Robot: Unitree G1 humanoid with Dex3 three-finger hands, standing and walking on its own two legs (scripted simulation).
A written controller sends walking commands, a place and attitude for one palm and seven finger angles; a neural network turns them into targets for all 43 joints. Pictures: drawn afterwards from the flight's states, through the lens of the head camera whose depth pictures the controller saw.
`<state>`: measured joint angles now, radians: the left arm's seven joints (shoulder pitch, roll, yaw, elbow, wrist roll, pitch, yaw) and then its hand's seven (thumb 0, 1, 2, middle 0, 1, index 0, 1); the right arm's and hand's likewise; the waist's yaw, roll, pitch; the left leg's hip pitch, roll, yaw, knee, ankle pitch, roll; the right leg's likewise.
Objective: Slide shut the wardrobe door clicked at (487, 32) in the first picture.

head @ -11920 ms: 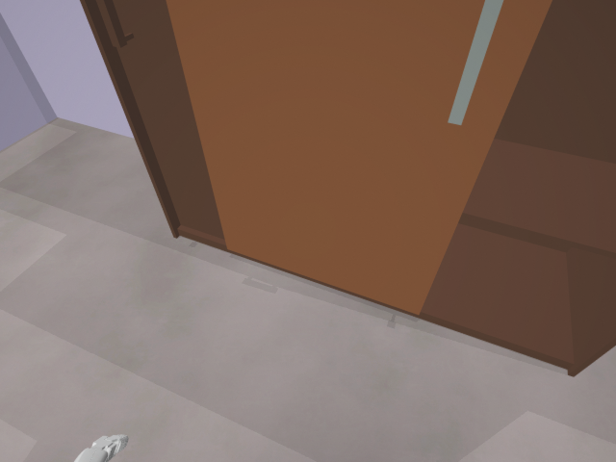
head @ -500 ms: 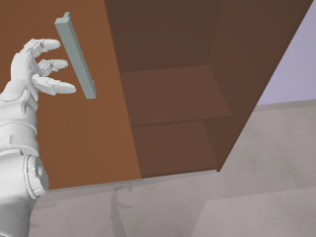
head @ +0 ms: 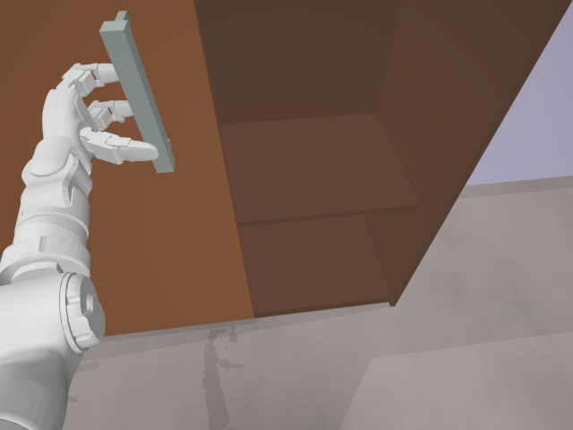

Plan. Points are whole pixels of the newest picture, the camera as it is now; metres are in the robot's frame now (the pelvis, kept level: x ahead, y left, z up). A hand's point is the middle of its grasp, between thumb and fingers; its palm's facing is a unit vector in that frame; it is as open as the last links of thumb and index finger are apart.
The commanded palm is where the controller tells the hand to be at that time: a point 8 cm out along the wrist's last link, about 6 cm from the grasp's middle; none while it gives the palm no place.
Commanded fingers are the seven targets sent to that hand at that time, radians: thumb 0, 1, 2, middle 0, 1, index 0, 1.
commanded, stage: feel for the door with the fingertips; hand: left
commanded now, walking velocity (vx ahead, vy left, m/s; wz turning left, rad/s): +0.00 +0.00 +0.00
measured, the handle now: (146, 100) +0.53 +0.19 +0.19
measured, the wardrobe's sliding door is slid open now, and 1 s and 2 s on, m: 0.51 0.51 0.51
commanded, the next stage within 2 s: slide the fingers in behind the handle in 0.22 s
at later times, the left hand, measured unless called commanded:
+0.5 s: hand (120, 114) +0.48 +0.21 +0.20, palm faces +0.09 -1.00 -0.01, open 13.8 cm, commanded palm +0.46 +0.26 +0.19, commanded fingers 0.00 -0.50 0.30 -0.30 -1.20 -0.30 -1.20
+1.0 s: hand (131, 119) +0.48 +0.19 +0.19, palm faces +0.11 -0.99 -0.01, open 14.0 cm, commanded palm +0.45 +0.24 +0.19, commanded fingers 0.00 -0.50 0.30 -0.30 -1.20 -0.30 -1.20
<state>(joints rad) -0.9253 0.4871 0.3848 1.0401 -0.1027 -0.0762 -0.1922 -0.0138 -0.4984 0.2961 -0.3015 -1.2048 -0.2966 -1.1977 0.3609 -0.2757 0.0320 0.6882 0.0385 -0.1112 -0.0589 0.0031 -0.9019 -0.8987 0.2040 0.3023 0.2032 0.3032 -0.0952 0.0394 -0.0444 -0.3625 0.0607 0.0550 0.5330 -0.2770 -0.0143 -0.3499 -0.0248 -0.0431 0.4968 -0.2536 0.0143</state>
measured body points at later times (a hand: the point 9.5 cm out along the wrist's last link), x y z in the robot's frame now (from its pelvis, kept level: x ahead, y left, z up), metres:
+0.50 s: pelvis +0.00 +0.00 +0.00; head +0.04 +0.00 +0.45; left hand +0.47 +0.26 +0.20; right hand +0.03 -0.26 -0.12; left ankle -0.01 +0.13 -0.74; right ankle -0.01 -0.13 -0.74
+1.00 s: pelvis +0.00 -0.01 +0.00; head +0.03 -0.02 +0.45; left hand +0.46 +0.24 +0.20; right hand +0.07 -0.27 -0.12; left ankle -0.01 +0.13 -0.74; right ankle -0.01 -0.13 -0.74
